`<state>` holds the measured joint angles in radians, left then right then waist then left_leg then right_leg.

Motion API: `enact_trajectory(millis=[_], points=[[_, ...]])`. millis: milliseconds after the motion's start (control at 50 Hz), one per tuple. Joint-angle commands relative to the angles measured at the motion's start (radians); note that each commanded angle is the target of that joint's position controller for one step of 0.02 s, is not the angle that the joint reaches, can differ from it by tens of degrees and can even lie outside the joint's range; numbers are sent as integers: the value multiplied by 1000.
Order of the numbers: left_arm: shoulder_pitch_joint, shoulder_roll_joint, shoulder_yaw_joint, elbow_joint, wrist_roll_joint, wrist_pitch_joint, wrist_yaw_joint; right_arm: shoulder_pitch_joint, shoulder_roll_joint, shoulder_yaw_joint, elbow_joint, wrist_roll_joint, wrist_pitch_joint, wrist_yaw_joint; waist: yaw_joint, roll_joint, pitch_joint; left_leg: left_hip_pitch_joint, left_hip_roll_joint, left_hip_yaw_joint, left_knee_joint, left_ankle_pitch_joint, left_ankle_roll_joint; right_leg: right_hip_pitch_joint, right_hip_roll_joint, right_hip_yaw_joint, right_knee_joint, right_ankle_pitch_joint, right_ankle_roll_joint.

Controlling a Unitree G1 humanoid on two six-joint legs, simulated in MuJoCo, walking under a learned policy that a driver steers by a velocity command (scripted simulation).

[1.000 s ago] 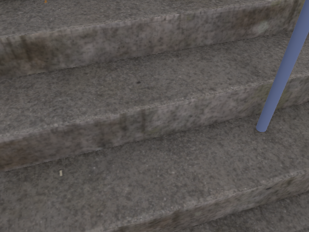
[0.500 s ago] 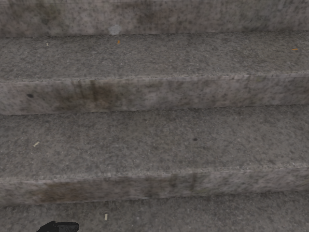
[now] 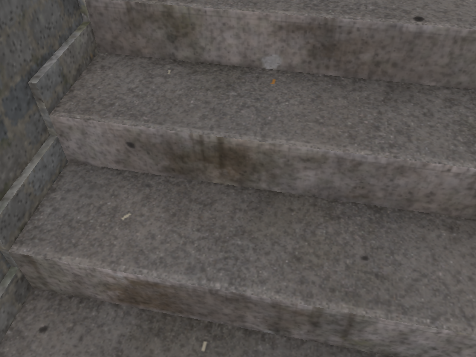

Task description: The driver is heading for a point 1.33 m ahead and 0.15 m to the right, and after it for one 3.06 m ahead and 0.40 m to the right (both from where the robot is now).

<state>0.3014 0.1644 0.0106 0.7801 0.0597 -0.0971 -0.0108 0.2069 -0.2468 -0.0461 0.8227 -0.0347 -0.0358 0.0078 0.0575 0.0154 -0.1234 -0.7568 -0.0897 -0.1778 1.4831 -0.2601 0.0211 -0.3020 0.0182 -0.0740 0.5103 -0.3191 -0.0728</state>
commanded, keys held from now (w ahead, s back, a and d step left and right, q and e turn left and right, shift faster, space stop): w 0.32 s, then w+e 0.68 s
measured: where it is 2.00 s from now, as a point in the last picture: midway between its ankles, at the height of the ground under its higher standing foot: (231, 141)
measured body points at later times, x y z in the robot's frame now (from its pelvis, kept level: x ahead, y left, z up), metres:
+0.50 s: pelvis +0.24 +0.13 +0.04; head +0.26 +0.12 +0.49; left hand +0.20 +0.34 -0.11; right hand +0.48 -0.03 -0.04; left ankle +0.34 +0.22 -0.56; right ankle +0.04 -0.06 -0.57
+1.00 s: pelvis +0.49 +0.13 +0.17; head +0.48 +0.13 +0.62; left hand +0.77 +0.21 +0.09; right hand +0.31 +0.04 +0.02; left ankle +0.34 +0.22 -0.56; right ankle +0.63 -0.03 -0.33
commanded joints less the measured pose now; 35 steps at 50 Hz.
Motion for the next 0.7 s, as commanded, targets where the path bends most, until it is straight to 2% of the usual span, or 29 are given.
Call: enact_trajectory(millis=[20,60,100,140,180,220,240,260,280,300,320,340,360,380,400,420,440,460,480,500,520,540,560,580,600,620,640,680,700], points=[[95,68,2,19,0,-2,-9,-107,-40,-14,-48,-11,-24,12,16,-93,78,-392,37,51,92,65,19,265,-235,294,-281,-72,-198],[175,49,-9,67,12,9,-26,-134,-7,1,-31,-11,-22,30,27,-126,85,-443,78,95,120,121,39,259,-253,267,-289,19,-222],[355,45,-11,164,43,20,-31,-204,56,41,-51,-13,-20,38,84,-206,82,-693,80,122,512,13,102,381,-323,339,-272,161,-299],[435,-17,-33,253,68,21,-28,-253,105,76,-91,-4,-26,27,83,-138,112,-1010,105,28,709,-45,191,543,-390,389,-260,150,-279],[378,-56,-50,306,94,21,-32,-300,126,106,-133,5,-21,30,39,-61,137,-1090,152,52,716,-75,257,506,-376,313,-299,79,-227],[280,-66,-59,319,91,9,-34,-362,125,123,-180,10,1,44,-16,-77,146,-963,214,136,638,-98,288,314,-323,201,-392,41,-191],[263,-65,-63,321,101,0,-31,-395,116,125,-199,18,13,53,-21,-72,165,-891,232,169,577,-37,295,226,-293,149,-427,42,-170],[282,-41,-66,332,89,-5,-38,-470,72,120,-237,7,33,54,-19,-15,139,-785,277,197,345,105,279,132,-297,133,-470,-3,-140],[249,62,-23,321,-104,-34,25,-443,132,109,-310,41,17,8,-78,-89,368,-590,251,240,339,-97,108,-69,-288,127,-606,-29,-121],[284,-26,-69,353,36,-9,-46,-713,103,157,-315,1,63,53,0,-31,78,-351,247,237,118,-103,203,-185,-307,84,-622,-40,-129],[227,91,-8,300,-126,-20,30,-343,152,128,-287,68,53,23,-90,-122,277,-69,236,385,-29,-133,130,-195,-267,10,-732,158,-141],[313,60,-54,338,6,-32,-59,-626,147,158,-297,4,77,78,-66,-229,35,47,132,351,73,-156,133,-238,-329,60,-582,613,-182],[266,182,-9,304,-4,-45,-74,-471,129,137,-255,11,82,113,-130,-232,54,-30,117,333,-57,-145,134,59,-326,-17,-437,984,-147],[216,238,15,277,-18,-52,-83,-379,70,121,-213,7,66,121,-175,-210,-33,60,43,418,-251,-176,141,196,-313,-15,-346,1328,-143],[260,221,27,283,-10,-53,-90,-249,30,96,-163,-3,46,105,-173,-245,-122,301,22,344,-348,-116,175,201,-295,-2,-165,1465,-99],[366,114,8,297,35,-51,-99,-13,8,101,-78,-13,21,92,-190,-44,-333,785,202,-9,-460,212,290,-165,-201,97,197,1048,-56],[380,20,-11,274,48,-37,-128,278,-75,74,21,-20,26,67,-242,182,-484,1012,386,-502,-845,4,310,-404,-58,225,441,217,-63],[283,24,28,277,-11,-12,-133,413,-197,14,109,-14,3,52,-261,178,-322,817,447,-738,-1030,-353,239,-521,-20,380,883,335,-66],[187,22,48,277,-37,-9,-113,352,-197,15,146,14,-29,45,-225,221,-126,560,425,-656,-1053,-556,178,-596,-20,398,1157,392,-55],[180,-7,42,293,-26,-16,-90,215,-158,15,149,41,-46,37,-156,223,-55,407,432,-502,-1019,-503,182,-592,-46,342,1321,399,-54],[120,-36,33,280,-22,-25,-71,91,-60,36,154,38,-49,41,-94,90,-28,318,423,-360,-979,-375,187,-623,-51,308,1430,423,-87],[49,-26,24,250,-22,-26,-68,-9,74,67,147,11,-36,44,-62,-9,-44,258,459,-341,-999,-297,191,-631,-66,307,1539,434,-126],[-5,-24,27,224,-36,-11,-67,-44,159,90,156,-6,-28,52,-35,-56,-32,226,481,-314,-1039,-243,170,-661,-75,318,1565,441,-166],[-15,-49,18,231,-52,7,-71,-53,165,91,169,-15,-15,51,-25,-43,18,213,465,-254,-1075,-197,145,-715,-60,348,1551,440,-206],[-30,-36,13,221,-59,18,-77,-7,153,89,204,-44,-15,59,-2,-52,30,237,450,-156,-1076,-105,107,-780,-58,341,1563,478,-237],[-46,-27,12,213,-69,23,-84,-9,166,89,215,-47,-22,54,9,-50,48,241,421,-52,-1083,-53,83,-810,-53,353,1562,463,-251],[-74,-25,15,197,-73,24,-93,-25,137,75,208,-42,-36,52,21,-44,76,232,384,84,-1114,-5,74,-814,-53,315,1542,421,-244],[-84,6,14,208,-57,26,-110,-60,114,79,193,-54,-60,40,44,4,73,213,319,241,-1171,45,69,-799,-33,274,1563,455,-232],[-115,36,17,212,-58,26,-126,10,103,80,229,-61,-59,40,3,55,72,284,314,240,-1189,54,105,-883,1,234,1778,388,-234]])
